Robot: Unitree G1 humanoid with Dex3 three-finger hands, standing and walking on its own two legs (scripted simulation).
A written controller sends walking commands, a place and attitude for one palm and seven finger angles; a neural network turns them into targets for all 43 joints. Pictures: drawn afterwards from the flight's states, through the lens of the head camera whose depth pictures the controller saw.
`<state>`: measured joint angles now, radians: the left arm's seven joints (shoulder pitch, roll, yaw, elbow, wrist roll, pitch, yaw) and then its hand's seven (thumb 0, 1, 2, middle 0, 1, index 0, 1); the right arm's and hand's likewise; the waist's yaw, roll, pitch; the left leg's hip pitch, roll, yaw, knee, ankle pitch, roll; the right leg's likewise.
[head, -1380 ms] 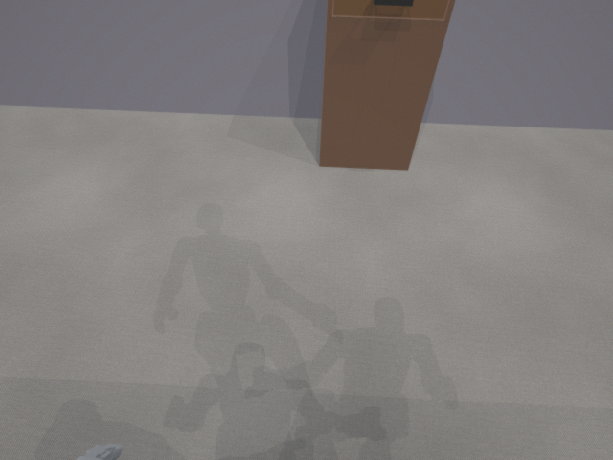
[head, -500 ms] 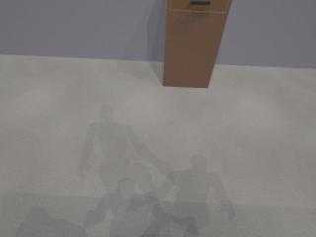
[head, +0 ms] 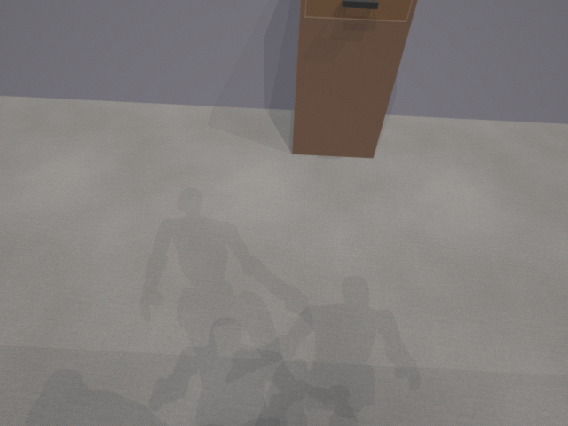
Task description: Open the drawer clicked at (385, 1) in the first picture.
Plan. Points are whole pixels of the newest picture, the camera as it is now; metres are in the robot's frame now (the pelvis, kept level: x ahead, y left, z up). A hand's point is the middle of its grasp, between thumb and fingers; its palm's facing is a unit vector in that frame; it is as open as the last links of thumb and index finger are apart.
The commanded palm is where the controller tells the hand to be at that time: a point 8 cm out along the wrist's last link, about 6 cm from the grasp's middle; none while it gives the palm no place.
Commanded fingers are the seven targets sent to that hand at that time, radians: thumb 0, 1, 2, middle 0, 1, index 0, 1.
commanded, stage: look at it before walking up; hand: left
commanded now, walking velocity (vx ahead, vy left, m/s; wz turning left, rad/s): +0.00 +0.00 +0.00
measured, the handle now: (359, 2) +1.61 -0.21 +0.03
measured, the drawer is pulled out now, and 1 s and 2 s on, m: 0.00 0.00 0.00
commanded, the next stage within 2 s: walk to a spot facing it in 0.06 s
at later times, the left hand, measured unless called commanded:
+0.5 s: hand out of the picture +0.07 +0.17 -0.18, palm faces -0.11 -0.96 -0.24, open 7.4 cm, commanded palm none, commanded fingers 0.00 0.90 0.90 -0.20 -0.30 -0.20 -0.30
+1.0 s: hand (195, 380) +0.23 +0.17 -0.20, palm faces -0.26 -0.95 -0.19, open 7.4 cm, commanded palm none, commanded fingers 0.00 0.90 0.90 -0.20 -0.30 -0.20 -0.30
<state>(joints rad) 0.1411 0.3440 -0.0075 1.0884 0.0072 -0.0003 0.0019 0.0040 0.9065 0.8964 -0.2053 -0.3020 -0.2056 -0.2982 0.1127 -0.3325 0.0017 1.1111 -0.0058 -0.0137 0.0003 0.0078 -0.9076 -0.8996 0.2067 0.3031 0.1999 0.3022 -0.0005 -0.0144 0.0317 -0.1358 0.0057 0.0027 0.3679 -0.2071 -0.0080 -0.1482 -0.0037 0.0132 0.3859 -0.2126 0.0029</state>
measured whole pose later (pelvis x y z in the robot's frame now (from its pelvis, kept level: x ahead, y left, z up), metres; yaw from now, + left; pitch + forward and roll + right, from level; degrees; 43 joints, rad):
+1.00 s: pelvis +0.24 -0.02 -0.03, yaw -23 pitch +0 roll -1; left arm 0.44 0.19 0.07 1.07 0.01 -0.03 0.01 0.00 0.91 0.90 -0.21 -0.30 -0.21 -0.30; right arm 0.06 -0.16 -0.03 0.91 -0.02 -0.07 0.01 0.01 -0.91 -0.90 0.20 0.30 0.20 0.30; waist 0.06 -0.04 0.05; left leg -0.44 0.06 0.11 0.65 -0.20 0.02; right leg -0.13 0.04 0.12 0.79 -0.50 -0.03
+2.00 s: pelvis +0.61 -0.23 -0.02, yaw -42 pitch -1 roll -1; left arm 0.37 0.21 0.07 1.11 0.01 -0.03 0.00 0.00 0.92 0.90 -0.20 -0.30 -0.20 -0.30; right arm 0.17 -0.21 -0.06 0.99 -0.04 -0.07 0.01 0.01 -0.94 -0.90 0.20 0.30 0.19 0.30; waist 0.02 -0.04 0.03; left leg -0.36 0.11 0.17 0.63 -0.22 0.02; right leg -0.17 -0.02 -0.06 0.73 -0.46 -0.02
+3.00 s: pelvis +0.79 -0.45 -0.02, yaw -36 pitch +1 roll -1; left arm 0.17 0.23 0.08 0.95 0.02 0.05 0.02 0.00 0.91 0.90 -0.20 -0.30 -0.20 -0.30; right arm 0.18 -0.19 -0.06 0.91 -0.02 0.01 0.01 0.00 -0.91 -0.90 0.20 0.30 0.19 0.30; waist -0.02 -0.05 0.08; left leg -0.37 0.06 0.12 0.68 -0.33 0.04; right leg -0.42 -0.12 -0.20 0.98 -0.53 0.06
